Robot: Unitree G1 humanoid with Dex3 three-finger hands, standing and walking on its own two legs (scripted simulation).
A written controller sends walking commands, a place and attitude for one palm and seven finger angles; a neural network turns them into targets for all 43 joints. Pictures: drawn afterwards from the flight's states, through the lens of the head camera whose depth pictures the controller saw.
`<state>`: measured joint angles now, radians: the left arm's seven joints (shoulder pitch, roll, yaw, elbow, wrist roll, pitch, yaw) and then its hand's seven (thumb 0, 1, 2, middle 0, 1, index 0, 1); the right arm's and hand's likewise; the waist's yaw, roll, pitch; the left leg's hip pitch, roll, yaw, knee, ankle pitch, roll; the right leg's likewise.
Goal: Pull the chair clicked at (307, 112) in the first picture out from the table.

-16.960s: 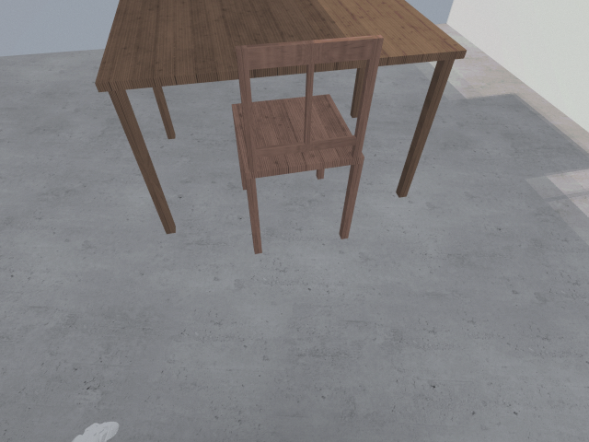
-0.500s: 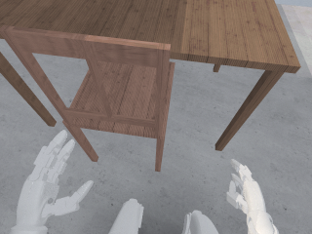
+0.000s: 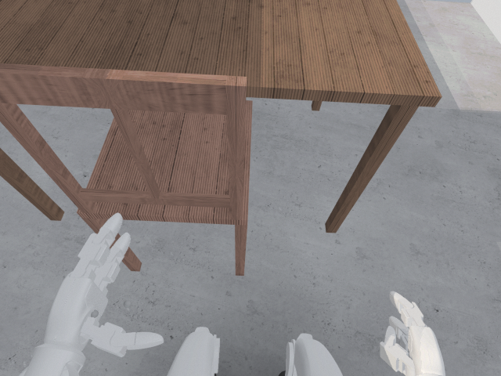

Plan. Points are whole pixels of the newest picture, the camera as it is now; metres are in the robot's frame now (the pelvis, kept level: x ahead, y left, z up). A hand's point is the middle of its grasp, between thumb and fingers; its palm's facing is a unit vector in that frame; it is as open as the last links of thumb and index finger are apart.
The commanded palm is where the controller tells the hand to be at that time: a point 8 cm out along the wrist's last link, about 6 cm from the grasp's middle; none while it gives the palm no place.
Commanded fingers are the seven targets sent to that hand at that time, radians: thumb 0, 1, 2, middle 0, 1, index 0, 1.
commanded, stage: raise the hand toward the chair's back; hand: left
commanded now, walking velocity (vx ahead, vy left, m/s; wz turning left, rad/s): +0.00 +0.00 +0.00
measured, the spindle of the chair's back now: (140, 158) +0.48 +0.24 +0.01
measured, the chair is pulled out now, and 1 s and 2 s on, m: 0.00 0.00 0.00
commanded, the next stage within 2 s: aim the fingers beside a spindle in 0.98 s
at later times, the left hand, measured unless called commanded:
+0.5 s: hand (98, 258) +0.26 +0.22 +0.07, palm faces +0.05 -1.00 -0.08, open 16.9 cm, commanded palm +0.23 +0.27 +0.07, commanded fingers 0.00 -0.50 0.30 -0.06 -0.08 -0.06 -0.08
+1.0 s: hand (112, 264) +0.26 +0.20 +0.06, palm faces +0.01 -1.00 -0.06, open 16.9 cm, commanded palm +0.24 +0.26 +0.07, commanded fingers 0.00 -0.50 0.30 -0.06 -0.08 -0.06 -0.08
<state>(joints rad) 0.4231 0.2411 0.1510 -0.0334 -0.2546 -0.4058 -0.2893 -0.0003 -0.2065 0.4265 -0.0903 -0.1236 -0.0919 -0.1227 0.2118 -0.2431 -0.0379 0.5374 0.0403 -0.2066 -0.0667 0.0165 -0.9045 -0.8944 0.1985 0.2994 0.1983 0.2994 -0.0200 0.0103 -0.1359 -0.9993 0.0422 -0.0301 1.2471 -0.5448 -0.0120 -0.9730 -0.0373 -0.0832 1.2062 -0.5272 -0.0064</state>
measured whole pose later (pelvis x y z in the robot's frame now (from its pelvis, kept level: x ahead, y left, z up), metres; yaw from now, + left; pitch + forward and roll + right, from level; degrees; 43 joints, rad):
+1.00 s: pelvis +0.02 +0.00 +0.02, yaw +0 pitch +16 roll -2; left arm 0.31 0.25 0.22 0.06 -0.28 -0.37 -0.28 -0.01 -0.50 0.30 -0.06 -0.08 -0.07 -0.08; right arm 0.22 -0.23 0.00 0.53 0.03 -0.17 -0.05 0.01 -0.90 -0.89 0.20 0.30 0.20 0.30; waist -0.02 0.03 -0.14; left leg -0.89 0.04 -0.03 1.14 -0.53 -0.01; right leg -0.87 -0.03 -0.09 1.10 -0.51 0.00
